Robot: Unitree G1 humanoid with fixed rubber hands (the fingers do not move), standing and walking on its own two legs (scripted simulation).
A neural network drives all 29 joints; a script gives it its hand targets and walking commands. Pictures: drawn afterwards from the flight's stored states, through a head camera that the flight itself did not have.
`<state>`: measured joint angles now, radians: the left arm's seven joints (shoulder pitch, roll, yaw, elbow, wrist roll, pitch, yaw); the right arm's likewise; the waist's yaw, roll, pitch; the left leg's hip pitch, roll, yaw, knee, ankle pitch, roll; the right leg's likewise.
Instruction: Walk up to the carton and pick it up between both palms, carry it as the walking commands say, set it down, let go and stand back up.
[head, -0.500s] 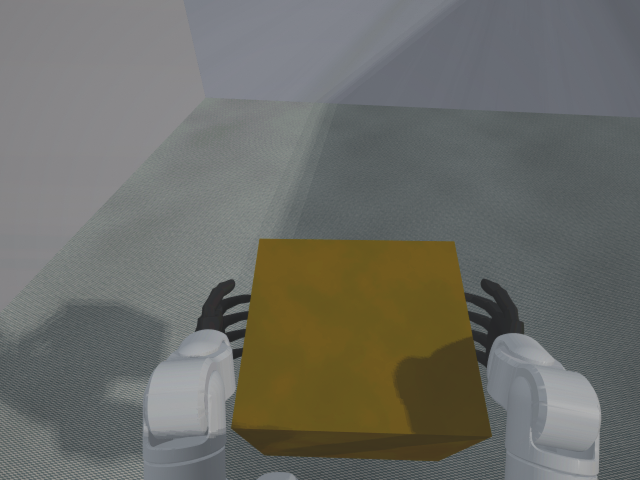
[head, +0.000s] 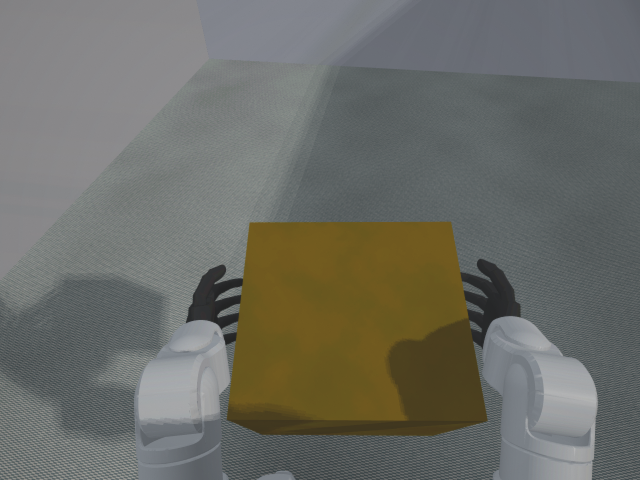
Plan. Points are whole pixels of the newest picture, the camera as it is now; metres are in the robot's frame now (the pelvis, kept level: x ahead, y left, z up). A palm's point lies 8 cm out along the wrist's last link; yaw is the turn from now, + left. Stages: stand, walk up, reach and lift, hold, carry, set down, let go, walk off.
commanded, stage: carry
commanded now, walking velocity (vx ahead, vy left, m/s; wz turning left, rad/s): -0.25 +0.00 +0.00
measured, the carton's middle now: (348, 337) +0.29 +0.00 +0.04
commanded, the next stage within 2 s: none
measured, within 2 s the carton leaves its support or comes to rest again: neither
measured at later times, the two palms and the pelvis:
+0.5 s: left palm out of the picture +0.09 +0.17 +0.12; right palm out of the picture +0.10 -0.14 +0.12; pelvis -0.16 +0.01 +0.01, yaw +1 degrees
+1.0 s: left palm out of the picture -0.07 +0.17 +0.11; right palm out of the picture -0.05 -0.14 +0.11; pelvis -0.32 +0.01 +0.01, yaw +1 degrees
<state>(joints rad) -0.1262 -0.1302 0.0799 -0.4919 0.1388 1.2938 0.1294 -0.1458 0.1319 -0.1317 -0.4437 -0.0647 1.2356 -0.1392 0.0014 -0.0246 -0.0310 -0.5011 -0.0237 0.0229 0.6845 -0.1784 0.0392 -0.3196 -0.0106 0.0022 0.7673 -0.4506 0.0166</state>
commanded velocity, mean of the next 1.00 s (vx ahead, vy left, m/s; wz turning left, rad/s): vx -0.25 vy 0.00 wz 0.00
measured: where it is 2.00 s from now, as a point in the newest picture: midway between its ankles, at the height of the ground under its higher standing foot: outside the picture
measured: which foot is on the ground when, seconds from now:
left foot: down 0.00-0.00, up 0.02-0.24, down 0.26-0.62, up 0.64-0.90, down 0.92-1.00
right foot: down 0.00-0.28, up 0.30-0.60, down 0.62-0.92, up 0.94-1.00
